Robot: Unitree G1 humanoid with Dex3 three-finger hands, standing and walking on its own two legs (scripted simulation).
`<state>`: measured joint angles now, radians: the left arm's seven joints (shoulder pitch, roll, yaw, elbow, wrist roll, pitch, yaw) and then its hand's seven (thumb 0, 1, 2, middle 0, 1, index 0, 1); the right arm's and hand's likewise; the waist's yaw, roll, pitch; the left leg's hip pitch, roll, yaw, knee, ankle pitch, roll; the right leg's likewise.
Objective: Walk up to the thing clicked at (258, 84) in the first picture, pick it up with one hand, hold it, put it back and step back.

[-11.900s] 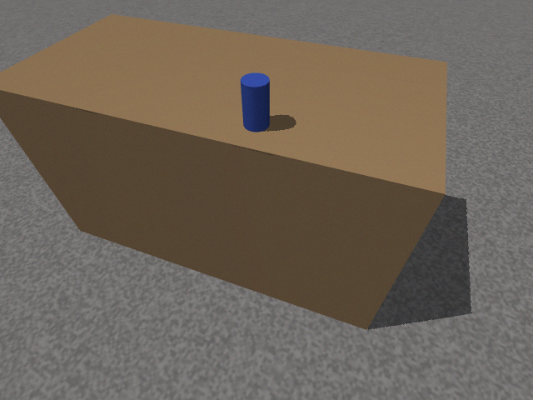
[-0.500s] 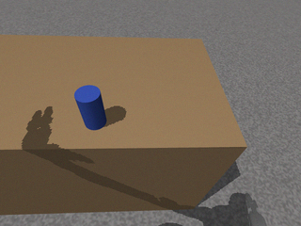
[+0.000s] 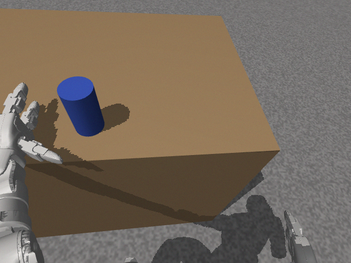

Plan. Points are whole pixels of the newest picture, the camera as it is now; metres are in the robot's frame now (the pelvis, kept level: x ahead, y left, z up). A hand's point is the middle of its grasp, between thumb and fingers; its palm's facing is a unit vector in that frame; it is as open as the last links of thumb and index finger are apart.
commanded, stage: close in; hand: left
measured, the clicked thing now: (83, 108) +0.46 +0.20 +0.08
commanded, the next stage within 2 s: close in 0.48 s
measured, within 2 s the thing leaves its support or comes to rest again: leaves its support in 1.54 s
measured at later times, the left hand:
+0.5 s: hand (74, 124) +0.42 +0.22 +0.07, palm faces +0.17 -0.98 +0.00, open 17.6 cm
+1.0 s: hand (86, 113) +0.45 +0.20 +0.07, palm faces +0.18 -0.98 +0.00, open 14.6 cm
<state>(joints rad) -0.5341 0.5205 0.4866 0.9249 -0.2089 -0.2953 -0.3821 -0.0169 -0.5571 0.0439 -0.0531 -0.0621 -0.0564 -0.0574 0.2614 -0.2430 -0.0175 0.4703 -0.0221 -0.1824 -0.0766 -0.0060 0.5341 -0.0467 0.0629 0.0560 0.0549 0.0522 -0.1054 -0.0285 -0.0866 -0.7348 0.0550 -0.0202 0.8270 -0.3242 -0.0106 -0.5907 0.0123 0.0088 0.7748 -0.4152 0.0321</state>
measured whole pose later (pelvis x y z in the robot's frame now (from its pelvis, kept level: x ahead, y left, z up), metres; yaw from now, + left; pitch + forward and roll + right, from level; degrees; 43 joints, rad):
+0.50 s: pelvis +0.01 -0.01 -0.01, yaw +0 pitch +13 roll -2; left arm -0.47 0.36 0.36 0.74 -0.18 -0.27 -0.14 -0.02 -0.59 0.00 -0.07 -0.05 -0.08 -0.03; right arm 0.36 -0.23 -0.04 0.23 0.00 -0.04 0.00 -0.01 0.52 -0.05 0.06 0.06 0.05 0.05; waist -0.08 0.01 -0.11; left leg -0.76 0.06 -0.02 0.91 -0.38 -0.02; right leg -0.63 0.01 0.02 0.89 -0.48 0.02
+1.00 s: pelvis +0.00 -0.01 -0.01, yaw -1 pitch +14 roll -2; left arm -0.63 0.38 0.35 0.89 -0.13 -0.28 -0.05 -0.02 -0.50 0.20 -0.54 -0.38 -0.55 -0.37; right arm 0.38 -0.24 -0.06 0.15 -0.02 -0.01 0.01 -0.01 0.50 -0.05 0.06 0.05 0.05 0.05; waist -0.11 0.00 -0.10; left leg -0.79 0.06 -0.01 0.91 -0.36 -0.02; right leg -0.67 0.02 0.03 0.89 -0.46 0.03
